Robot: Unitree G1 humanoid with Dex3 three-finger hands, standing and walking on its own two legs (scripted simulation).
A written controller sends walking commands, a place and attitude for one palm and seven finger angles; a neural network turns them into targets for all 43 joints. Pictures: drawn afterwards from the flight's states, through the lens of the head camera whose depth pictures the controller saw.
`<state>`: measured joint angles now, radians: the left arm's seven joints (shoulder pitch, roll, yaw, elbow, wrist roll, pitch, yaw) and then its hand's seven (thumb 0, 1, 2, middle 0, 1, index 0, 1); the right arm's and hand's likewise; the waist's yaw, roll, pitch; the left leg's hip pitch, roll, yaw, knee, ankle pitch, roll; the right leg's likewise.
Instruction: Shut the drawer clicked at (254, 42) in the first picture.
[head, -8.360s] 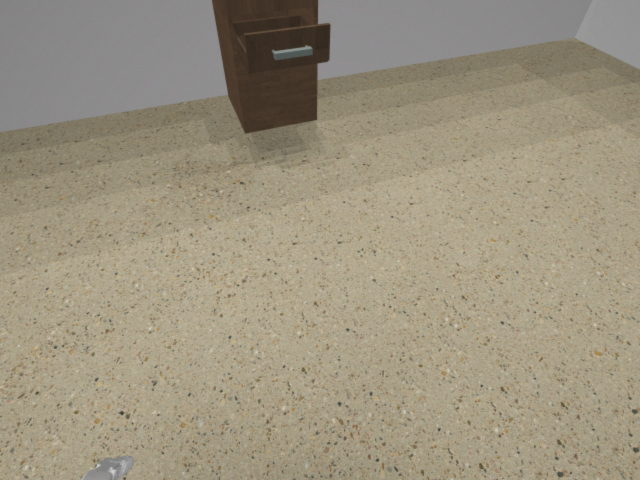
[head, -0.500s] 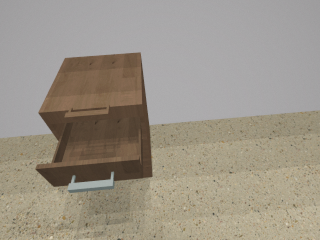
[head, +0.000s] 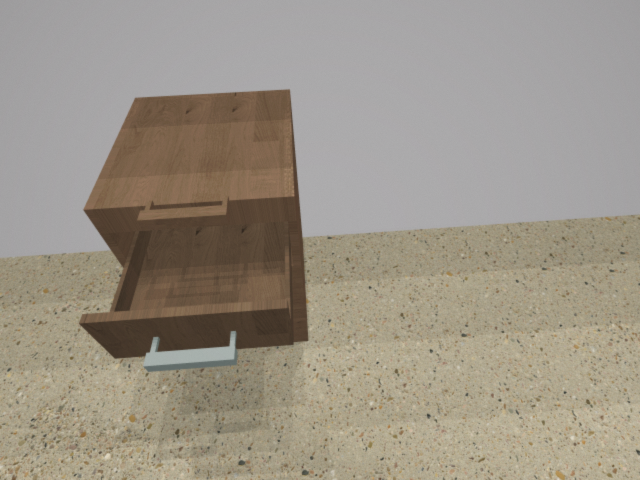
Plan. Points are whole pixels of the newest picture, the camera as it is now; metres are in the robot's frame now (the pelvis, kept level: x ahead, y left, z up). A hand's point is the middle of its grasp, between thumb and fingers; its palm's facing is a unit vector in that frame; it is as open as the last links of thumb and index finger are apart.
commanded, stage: look again from close up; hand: left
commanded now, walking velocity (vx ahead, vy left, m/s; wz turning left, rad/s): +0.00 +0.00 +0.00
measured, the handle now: (193, 348) +0.39 +0.28 -0.25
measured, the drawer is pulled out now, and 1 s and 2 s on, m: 0.22 0.22 0.22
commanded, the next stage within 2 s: raise the hand and make a fist in 0.38 s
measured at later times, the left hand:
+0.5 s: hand out of the picture +0.01 +0.21 -0.18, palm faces +0.02 -0.98 -0.18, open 7.4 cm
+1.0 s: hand out of the picture +0.12 +0.19 -0.12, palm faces +0.24 -0.97 -0.10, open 5.4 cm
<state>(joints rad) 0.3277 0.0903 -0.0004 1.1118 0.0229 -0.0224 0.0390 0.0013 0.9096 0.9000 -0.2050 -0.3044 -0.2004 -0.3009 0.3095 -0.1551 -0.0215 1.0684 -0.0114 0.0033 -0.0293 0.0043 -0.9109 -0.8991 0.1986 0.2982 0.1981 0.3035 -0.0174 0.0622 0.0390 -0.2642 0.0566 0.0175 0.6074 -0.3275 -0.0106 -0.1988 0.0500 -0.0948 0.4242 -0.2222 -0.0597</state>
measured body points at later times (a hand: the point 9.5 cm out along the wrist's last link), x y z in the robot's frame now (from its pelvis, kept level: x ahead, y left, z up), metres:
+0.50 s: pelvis +0.02 +0.04 +0.00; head +0.03 +0.04 +0.45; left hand +0.01 +0.26 -0.16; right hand +0.00 -0.16 -0.16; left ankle +0.00 +0.12 -0.74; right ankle +0.00 -0.09 -0.74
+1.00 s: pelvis -0.03 -0.01 -0.13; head +0.06 +0.01 +0.31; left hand +0.11 +0.24 -0.11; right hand +0.26 -0.23 -0.16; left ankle -0.01 +0.12 -0.74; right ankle +0.00 -0.09 -0.74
